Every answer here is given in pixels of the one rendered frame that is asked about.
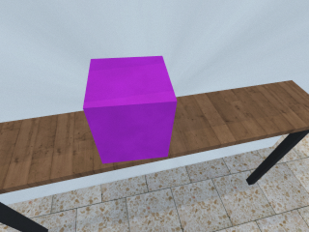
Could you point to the table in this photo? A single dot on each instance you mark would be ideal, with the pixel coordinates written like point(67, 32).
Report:
point(55, 148)

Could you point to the carton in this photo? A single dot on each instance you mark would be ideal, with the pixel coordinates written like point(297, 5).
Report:
point(130, 106)

